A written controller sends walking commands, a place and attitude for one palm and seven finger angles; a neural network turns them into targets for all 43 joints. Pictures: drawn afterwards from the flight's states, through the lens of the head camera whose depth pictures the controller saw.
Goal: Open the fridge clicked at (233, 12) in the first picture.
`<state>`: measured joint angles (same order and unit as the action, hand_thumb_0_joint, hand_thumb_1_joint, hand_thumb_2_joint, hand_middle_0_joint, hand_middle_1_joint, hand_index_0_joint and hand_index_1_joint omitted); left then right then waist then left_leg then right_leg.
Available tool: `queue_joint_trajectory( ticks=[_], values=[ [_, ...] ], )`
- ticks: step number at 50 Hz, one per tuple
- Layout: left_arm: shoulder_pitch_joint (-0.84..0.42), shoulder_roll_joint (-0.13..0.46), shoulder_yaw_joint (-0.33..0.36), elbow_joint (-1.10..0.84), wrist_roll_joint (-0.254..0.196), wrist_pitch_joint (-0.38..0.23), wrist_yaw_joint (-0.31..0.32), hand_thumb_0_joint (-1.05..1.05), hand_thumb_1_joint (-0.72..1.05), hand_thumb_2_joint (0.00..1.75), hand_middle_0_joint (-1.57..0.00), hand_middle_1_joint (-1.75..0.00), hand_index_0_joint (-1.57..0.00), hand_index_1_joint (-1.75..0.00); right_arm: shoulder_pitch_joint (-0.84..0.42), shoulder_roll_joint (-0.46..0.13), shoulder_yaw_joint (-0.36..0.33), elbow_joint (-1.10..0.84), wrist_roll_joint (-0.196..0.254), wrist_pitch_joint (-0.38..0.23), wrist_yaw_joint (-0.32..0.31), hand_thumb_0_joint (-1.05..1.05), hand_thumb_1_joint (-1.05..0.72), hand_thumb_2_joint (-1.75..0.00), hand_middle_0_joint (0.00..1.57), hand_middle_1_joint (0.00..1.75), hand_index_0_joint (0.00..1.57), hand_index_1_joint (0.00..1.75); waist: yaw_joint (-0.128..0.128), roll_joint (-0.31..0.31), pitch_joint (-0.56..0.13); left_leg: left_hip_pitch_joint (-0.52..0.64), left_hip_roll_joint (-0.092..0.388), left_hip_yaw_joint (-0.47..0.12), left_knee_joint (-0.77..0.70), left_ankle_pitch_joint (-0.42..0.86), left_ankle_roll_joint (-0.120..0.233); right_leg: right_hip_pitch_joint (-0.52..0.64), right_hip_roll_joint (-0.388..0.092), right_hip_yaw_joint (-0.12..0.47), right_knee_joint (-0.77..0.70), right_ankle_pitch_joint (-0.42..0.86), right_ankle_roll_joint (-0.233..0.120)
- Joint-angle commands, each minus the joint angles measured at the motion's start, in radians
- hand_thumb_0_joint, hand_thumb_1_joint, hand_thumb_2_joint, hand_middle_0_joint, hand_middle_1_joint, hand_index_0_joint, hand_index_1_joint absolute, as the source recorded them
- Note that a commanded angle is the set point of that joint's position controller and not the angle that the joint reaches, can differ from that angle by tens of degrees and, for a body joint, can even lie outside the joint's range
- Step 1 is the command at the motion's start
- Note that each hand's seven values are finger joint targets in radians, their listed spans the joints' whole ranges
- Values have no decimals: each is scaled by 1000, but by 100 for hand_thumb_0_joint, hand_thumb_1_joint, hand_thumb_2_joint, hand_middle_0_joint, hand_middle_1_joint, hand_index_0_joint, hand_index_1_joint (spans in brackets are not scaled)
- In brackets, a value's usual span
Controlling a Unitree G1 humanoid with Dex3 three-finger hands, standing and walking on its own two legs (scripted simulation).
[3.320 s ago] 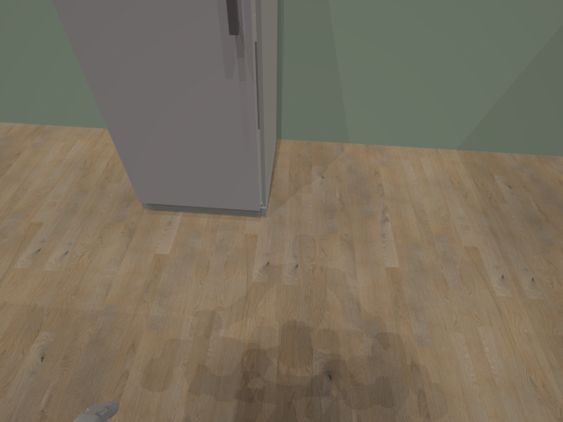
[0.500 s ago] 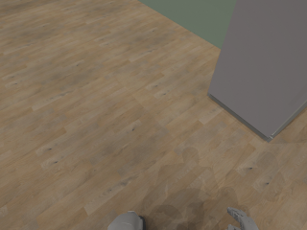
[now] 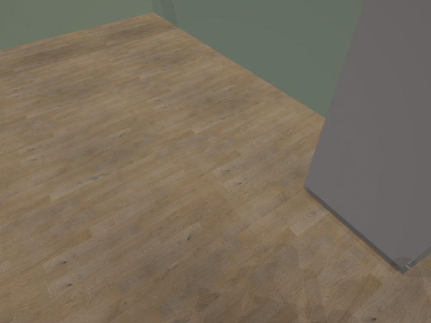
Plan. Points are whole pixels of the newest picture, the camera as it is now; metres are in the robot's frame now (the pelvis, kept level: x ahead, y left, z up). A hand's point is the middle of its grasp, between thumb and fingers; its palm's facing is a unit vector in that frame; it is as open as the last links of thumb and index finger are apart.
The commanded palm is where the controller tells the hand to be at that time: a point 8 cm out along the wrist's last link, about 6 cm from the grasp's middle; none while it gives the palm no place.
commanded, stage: walk to a spot facing it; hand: right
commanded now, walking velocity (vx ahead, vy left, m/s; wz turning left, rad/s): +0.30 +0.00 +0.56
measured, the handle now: out of the picture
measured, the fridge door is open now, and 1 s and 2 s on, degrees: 0 0 0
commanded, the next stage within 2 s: turn to face it in 0.20 s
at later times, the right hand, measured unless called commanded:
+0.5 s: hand (271, 248) +0.34 -0.11 -0.17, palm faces -0.18 +0.96 -0.20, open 7.3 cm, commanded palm none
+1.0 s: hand (323, 269) +0.29 -0.23 -0.17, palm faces +0.17 +0.96 -0.21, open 7.4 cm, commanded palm none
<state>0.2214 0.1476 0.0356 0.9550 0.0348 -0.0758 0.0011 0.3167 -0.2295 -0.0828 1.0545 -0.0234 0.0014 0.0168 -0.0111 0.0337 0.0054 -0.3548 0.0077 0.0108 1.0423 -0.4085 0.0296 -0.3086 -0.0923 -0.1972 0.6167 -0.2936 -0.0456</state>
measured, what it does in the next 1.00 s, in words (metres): walks ahead: left foot, then right foot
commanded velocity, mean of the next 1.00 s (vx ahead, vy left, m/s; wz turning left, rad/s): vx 0.04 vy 0.00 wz -0.28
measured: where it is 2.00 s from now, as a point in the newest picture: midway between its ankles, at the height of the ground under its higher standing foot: outside the picture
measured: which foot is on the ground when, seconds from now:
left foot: up 0.00-0.38, down 0.40-0.80, up 0.82-1.00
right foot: down 0.00-0.40, up 0.42-0.78, down 0.80-1.00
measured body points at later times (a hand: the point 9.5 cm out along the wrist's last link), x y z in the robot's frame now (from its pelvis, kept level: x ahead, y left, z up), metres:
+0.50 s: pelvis +0.19 +0.04 -0.01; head +0.23 +0.06 +0.43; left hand +0.07 +0.23 -0.17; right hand +0.35 -0.16 -0.15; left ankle +0.25 +0.14 -0.73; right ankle +0.08 -0.10 -0.65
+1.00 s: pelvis +0.24 -0.01 +0.00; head +0.27 -0.05 +0.45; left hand +0.32 +0.24 -0.12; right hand +0.28 -0.28 -0.16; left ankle +0.23 +0.16 -0.64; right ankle +0.27 -0.08 -0.73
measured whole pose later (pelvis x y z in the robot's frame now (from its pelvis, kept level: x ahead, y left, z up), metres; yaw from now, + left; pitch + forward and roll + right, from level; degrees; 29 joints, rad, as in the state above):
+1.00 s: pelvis +0.24 -0.01 +0.00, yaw -7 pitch +1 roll +3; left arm 0.23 0.19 0.06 0.94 0.02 0.00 0.01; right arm 0.17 -0.26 -0.10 0.95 -0.02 0.05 -0.01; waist 0.02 0.04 0.07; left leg -0.52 0.10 0.05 1.17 -0.37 -0.08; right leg -0.35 -0.01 -0.10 0.56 -0.22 -0.09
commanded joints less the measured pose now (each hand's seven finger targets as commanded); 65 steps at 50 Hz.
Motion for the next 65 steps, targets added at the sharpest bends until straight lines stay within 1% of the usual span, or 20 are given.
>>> queue_joint_trajectory(
  ticks=[1, 6, 14, 17, 18, 19, 20, 21, 23, 25, 27, 34, 38, 39, 40, 41, 43, 47, 58, 65],
  values=[
    [136, 134, 27, 22, -5, -18, 24, 0, 90, 90, -20, -30, -20, -30, -48, -14, -11, -86, -13, -22, 16, 0, -90, -90, 20, 30, 20, 30, 17, -107, 72, -313, 96, -31, 201, 166, -23, 180, -287, 257, -450, -3, -2],
    [190, 119, 31, 55, -14, -25, 32, 0, 90, 90, -20, -30, -20, -30, -63, 22, -13, -92, -13, 4, 23, 0, -90, -90, 20, 30, 20, 30, 16, -129, 48, -369, 105, 29, 121, 232, -58, 283, -247, 45, -401, 362, -18],
    [246, 130, 43, 97, -6, 6, 34, 0, 90, 90, -20, -30, -20, -30, -237, 48, -3, -144, -6, 2, 26, 0, -90, -90, 20, 30, 20, 30, 61, -209, 118, -273, 52, 152, -287, 219, -35, 343, -251, -107, -293, 659, -39],
    [225, 155, 44, 103, -12, 11, 33, 0, 90, 90, -20, -30, -20, -30, -106, 29, 4, -104, -12, -21, 10, 0, -90, -90, 20, 30, 20, 30, 2, -202, 15, -26, -13, 177, -401, 247, 9, 332, -247, -104, -103, 867, -30],
    [208, 158, 42, 107, -18, 13, 31, 0, 90, 90, -20, -30, -20, -30, 3, 3, 1, -65, -16, -33, 1, 0, -90, -90, 20, 30, 20, 30, -51, -173, -58, 148, -20, 183, -486, 331, 14, 288, -222, -105, 33, 829, -6],
    [207, 130, 34, 108, -26, 14, 22, 0, 90, 90, -20, -30, -20, -30, 123, -61, -10, -24, -19, -48, -13, 0, -90, -90, 20, 30, 20, 30, -109, -58, -142, 373, 68, 104, -523, 569, 28, 143, -174, -97, 231, 626, 27],
    [256, 45, 21, 93, -42, 13, 20, 0, 90, 90, -20, -30, -20, -30, 204, -157, -28, 4, -14, -63, -29, 0, -90, -90, 20, 30, 20, 30, -111, 185, -273, 640, 380, -250, -489, 1050, 148, -140, -21, -56, 522, -166, 70],
    [248, 48, 19, 89, -43, 27, 31, 0, 90, 90, -20, -30, -20, -30, 198, -182, -17, 3, 11, -61, -31, 0, -90, -90, 20, 30, 20, 30, -93, 104, -294, 562, 461, -253, -541, 1232, 224, -133, 6, 109, 655, -360, 67],
    [244, 47, 20, 93, -33, 51, 30, 0, 90, 90, -20, -30, -20, -30, 27, -139, -5, -50, 8, -55, -43, 0, -90, -90, 20, 30, 20, 30, -41, 174, -231, 402, 438, -227, -644, 862, 189, -169, -23, 205, 711, -266, 72],
    [198, 34, 16, 107, -23, 76, 24, 0, 90, 90, -20, -30, -20, -30, -108, -70, 16, -80, 7, -47, -56, 0, -90, -90, 20, 30, 20, 30, 12, 24, -50, 138, 388, -64, -706, 681, 135, -139, -57, 194, 648, -172, 79],
    [230, 17, 12, 108, -21, 104, 18, 0, 90, 90, -20, -30, -20, -30, -177, -59, 22, -103, 4, -40, -56, 0, -90, -90, 20, 30, 20, 30, 54, 51, -17, 18, 358, 42, -739, 550, 107, -91, -51, 167, 555, -146, 91],
    [108, 38, 28, 19, -15, 110, -12, 0, 90, 90, -20, -30, -20, -30, -171, -83, -6, -133, -9, -10, -59, 0, -90, -90, 20, 30, 20, 30, 26, 132, 13, 50, 367, 125, -719, 277, 85, -109, -39, 97, 293, -127, 93],
    [100, 88, 40, -19, -9, 101, -18, 0, 90, 90, -20, -30, -20, -30, -161, -109, -20, -162, -1, 6, -51, 0, -90, -90, 20, 30, 20, 30, 38, 62, 5, 39, 352, 184, -560, 215, 34, 2, -2, 42, 52, 1, 84],
    [148, 124, 51, -18, -7, 95, -21, 0, 90, 90, -20, -30, -20, -30, -163, -91, -18, -173, 4, 14, -48, 0, -90, -90, 20, 30, 20, 30, 64, -62, -20, 2, 311, 211, -422, 144, -3, 76, -25, 106, -86, 88, 70],
    [189, 231, 74, -32, 1, 85, -17, 0, 90, 90, -20, -30, -20, -30, -146, -36, -14, -208, 13, 22, -40, 0, -90, -90, 20, 30, 20, 30, 77, -363, -15, -184, 170, 251, -187, -116, -89, 129, -240, 458, -247, 304, -34],
    [220, 293, 85, -33, 4, 81, -5, 0, 90, 90, -20, -30, -20, -30, -216, -23, -2, -253, 6, 23, -40, 0, -90, -90, 20, 30, 20, 30, 115, -407, -14, -273, 96, 147, 52, -288, -107, 130, -378, 671, -337, 415, -152],
    [151, 267, 77, -42, -4, 75, 15, 0, 90, 90, -20, -30, -20, -30, -241, -30, -13, -243, 0, 20, -39, 0, -90, -90, 20, 30, 20, 30, 80, -262, -59, -325, 102, 7, 210, -118, -94, 138, -301, 603, -309, 307, -131],
    [35, 221, 58, -81, -12, 57, 21, 0, 90, 90, -20, -30, -20, -30, -140, -60, -22, -178, 3, 23, -27, 0, -90, -90, 20, 30, 20, 30, 24, -158, -97, -246, 109, -5, 161, 71, -120, 164, -166, 388, -289, 403, -79],
    [57, 268, 87, -65, -11, 85, 8, 0, 90, 90, -20, -30, -20, -30, -197, -86, -17, -206, 11, 30, -39, 0, -90, -90, 20, 30, 20, 30, 65, -154, -68, -173, 69, -22, -95, -7, -131, 195, -143, 545, -319, 243, -128],
    [-12, 277, 101, -93, -7, 106, -2, 0, 90, 90, -20, -30, -20, -30, -108, -84, -12, -213, 19, 27, -48, 0, -90, -90, 20, 30, 20, 30, 32, -194, -88, 43, 7, -17, -353, -17, -91, 60, -91, 644, -315, 132, -113]
  ],
)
